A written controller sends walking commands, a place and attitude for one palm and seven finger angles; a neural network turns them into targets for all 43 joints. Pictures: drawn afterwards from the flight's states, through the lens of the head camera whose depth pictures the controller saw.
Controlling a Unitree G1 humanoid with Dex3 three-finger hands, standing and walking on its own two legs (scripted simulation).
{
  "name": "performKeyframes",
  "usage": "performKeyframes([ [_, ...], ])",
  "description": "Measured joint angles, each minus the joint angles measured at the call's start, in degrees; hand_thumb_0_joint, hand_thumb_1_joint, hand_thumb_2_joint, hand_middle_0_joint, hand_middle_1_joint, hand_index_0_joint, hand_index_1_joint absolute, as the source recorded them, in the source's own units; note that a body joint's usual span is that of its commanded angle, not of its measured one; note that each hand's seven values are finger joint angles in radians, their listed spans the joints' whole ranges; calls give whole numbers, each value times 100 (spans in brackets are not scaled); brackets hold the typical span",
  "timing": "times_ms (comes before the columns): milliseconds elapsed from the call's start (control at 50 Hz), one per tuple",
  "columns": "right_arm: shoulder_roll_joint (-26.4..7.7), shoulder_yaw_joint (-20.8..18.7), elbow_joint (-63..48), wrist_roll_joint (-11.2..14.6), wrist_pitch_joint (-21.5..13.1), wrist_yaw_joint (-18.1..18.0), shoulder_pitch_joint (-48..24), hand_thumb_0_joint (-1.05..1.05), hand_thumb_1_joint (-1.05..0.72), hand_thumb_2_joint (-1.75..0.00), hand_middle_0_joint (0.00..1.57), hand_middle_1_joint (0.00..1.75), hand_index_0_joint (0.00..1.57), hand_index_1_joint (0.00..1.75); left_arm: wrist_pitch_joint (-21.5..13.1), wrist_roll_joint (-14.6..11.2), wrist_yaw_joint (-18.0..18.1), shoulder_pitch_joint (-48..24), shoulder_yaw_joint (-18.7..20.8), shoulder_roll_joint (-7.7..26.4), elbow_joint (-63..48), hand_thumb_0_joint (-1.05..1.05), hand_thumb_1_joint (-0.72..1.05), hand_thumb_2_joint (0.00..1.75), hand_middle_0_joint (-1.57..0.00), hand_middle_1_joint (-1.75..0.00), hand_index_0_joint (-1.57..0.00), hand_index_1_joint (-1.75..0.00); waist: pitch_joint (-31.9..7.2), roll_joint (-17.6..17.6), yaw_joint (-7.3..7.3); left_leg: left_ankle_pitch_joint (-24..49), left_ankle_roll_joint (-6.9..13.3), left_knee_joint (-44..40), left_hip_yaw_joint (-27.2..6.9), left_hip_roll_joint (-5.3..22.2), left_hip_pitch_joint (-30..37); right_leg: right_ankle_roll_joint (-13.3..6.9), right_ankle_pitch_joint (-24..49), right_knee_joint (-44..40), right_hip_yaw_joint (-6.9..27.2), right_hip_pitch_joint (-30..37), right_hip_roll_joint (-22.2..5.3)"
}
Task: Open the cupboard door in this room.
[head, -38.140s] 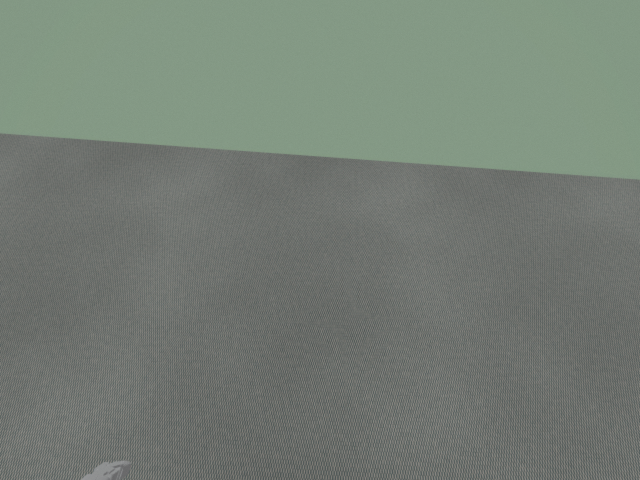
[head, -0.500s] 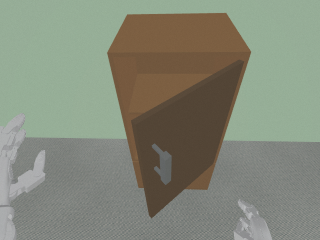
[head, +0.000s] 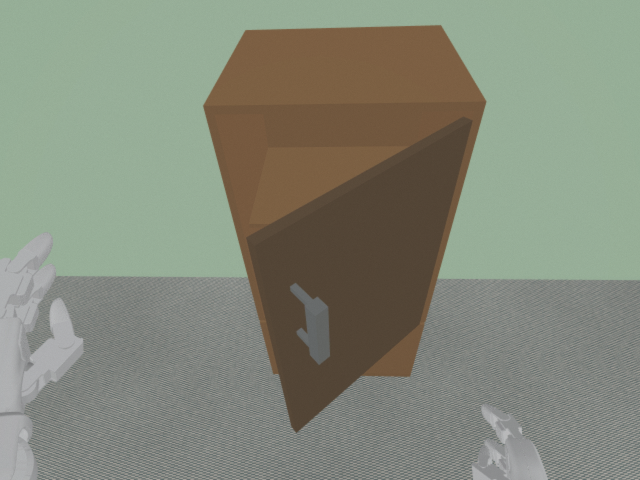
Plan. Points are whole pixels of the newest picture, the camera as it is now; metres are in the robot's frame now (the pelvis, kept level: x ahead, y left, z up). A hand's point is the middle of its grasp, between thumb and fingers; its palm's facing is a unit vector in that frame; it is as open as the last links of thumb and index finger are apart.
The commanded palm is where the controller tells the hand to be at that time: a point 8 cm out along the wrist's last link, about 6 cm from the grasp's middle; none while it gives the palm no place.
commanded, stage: step back with the hand held close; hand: left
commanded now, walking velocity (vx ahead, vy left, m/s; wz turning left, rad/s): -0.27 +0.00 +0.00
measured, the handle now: (309, 323) +0.33 +0.07 +0.00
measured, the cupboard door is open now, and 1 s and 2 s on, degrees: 43 43 43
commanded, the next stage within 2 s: stop stepping back and stand still in 1.16 s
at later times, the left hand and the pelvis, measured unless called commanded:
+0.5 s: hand (30, 387) +0.14 +0.28 +0.15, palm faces +0.37 -0.78 -0.51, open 7.4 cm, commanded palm +0.08 +0.32 +0.17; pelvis -0.06 +0.03 -0.01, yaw -1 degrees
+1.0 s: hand out of the picture +0.04 +0.31 +0.15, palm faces +0.50 -0.74 -0.45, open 7.4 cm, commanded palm -0.03 +0.35 +0.17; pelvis -0.15 +0.04 -0.03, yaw +5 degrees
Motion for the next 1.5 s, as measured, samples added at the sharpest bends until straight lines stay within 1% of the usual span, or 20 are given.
performKeyframes([
  [120,-47,-4,-222,10,248,37,-131,1,-91,-89,21,30,21,30,-313,69,-20,147,294,140,-85,1,89,90,-21,-30,-21,-30,-95,26,-186,9,-1,181,-3,67,-476,3,135,-27,1,-390,63],
  [320,-128,-192,-495,81,567,-49,-161,1,-91,-89,21,30,21,30,-332,90,23,597,264,431,-457,1,89,90,-21,-30,-21,-30,-18,-141,-362,206,115,222,175,-42,-908,120,268,232,168,-969,-59],
  [440,-65,-175,-555,100,554,-46,-63,1,-91,-89,21,30,20,30,-430,122,132,638,411,535,-649,1,88,90,-21,-30,-21,-30,28,-293,-384,296,186,399,196,-80,-1172,173,368,401,185,-1229,-104],
  [600,9,-96,-595,77,341,-11,111,1,-91,-89,21,30,21,30,-650,271,222,603,528,463,-768,1,89,90,-21,-30,-21,-30,73,-354,-389,319,291,846,119,-114,-1622,232,402,752,131,-1592,-131],
  [760,121,-73,-512,22,76,9,277,1,-91,-89,21,30,21,30,-840,428,218,338,702,484,-827,1,88,90,-21,-30,-21,-30,203,-397,-473,160,358,1391,29,-161,-2041,193,152,1409,488,-1887,115],
  [840,88,-110,-357,-8,42,86,178,1,-90,-89,21,30,21,30,-910,346,243,410,739,338,-919,1,88,90,-21,-30,-21,-30,188,-370,-359,-616,218,1758,61,-158,-2295,199,231,1466,477,-2040,80],
  [900,59,-151,-197,-20,114,144,42,1,-91,-89,21,30,21,30,-889,292,299,413,600,261,-992,1,88,90,-21,-30,-21,-30,164,-452,-291,-877,86,2069,36,-248,-2274,231,396,1341,553,-2114,28],
  [920,54,-149,-176,-13,137,143,15,1,-91,-89,21,30,21,30,-872,281,307,398,566,269,-1016,1,88,90,-21,-30,-21,-30,139,-488,-291,-871,80,1854,32,-253,-2120,262,454,1304,572,-2156,15],
  [960,50,-145,-218,-4,147,102,-54,1,-91,-89,21,30,21,30,-853,271,305,279,546,337,-1036,1,88,90,-21,-30,-21,-30,194,-550,-337,-46,208,1466,70,-262,-2101,295,428,1326,580,-2268,-12],
  [980,41,-154,-249,-17,116,77,-97,1,-91,-89,21,30,21,30,-868,298,295,215,568,374,-1016,1,88,90,-21,-30,-21,-30,257,-491,-358,327,288,1422,65,-201,-2145,302,123,1632,589,-2370,78],
  [1040,205,-236,-201,-54,-49,84,-170,1,-91,-89,21,30,21,30,-877,309,269,171,749,542,-973,1,88,90,-21,-30,-21,-30,302,-391,-395,535,410,1237,-26,-61,-2182,274,-827,3551,633,-2588,426],
  [1100,373,-204,-96,-81,-211,175,-161,1,-91,-89,21,30,21,30,-864,202,349,310,868,574,-1117,1,88,90,-21,-30,-21,-30,121,-418,-286,796,355,788,44,122,-2174,256,-1266,4172,464,-2291,452],
  [1140,433,-141,-37,-99,-285,211,-162,1,-91,-89,21,30,21,30,-839,143,395,350,807,491,-1204,1,88,90,-21,-30,-21,-30,-25,-423,-227,1035,321,441,119,234,-2172,236,-1477,3837,347,-1885,357],
  [1220,510,-6,-20,-164,-333,237,-235,1,-90,-89,21,30,21,30,-791,56,362,254,611,441,-1186,1,89,90,-21,-30,-21,-30,-224,-434,-239,1590,240,-275,229,373,-2208,127,-1726,2318,205,-985,245],
  [1300,554,73,-200,-193,-221,294,-425,1,-90,-89,21,30,21,31,-836,-53,223,247,703,768,-1188,1,89,90,-20,-30,-21,-30,-215,-630,-278,1990,128,-475,487,391,-2477,-102,-910,359,179,-256,87],
  [1340,440,85,-179,-171,-132,288,-543,1,-90,-89,21,30,21,31,-935,-43,141,301,683,809,-1168,1,89,90,-21,-30,-21,-30,-51,-463,-342,1545,20,-19,383,495,-2682,26,-932,293,181,-246,183],
  [1400,306,83,-75,-76,-2,217,-259,1,-90,-89,21,30,21,31,-904,-19,75,699,636,929,-1271,1,88,90,-21,-30,-21,-30,-121,-497,-406,529,-62,1022,91,247,-2680,69,-986,533,269,-236,148],
  [1440,175,77,-78,-34,51,143,80,1,-90,-89,21,30,21,31,-859,-10,76,1038,702,962,-1290,1,88,90,-21,-31,-21,-30,-354,-501,-444,648,-37,1099,62,91,-2281,83,-1048,622,348,-200,134],
  [1460,93,43,-72,-16,47,98,239,1,-90,-89,21,30,21,31,-835,-9,84,1101,717,957,-1232,1,88,90,-21,-31,-21,-30,-465,-448,-490,591,61,937,13,47,-2073,95,-1088,668,339,-186,156],
  [1500,25,-48,52,26,35,4,415,1,-91,-89,21,30,21,30,-787,-1,103,896,705,940,-913,1,88,90,-21,-31,-22,-30,-502,-521,-576,522,171,851,-27,-88,-1968,118,-1140,733,275,-123,54],
])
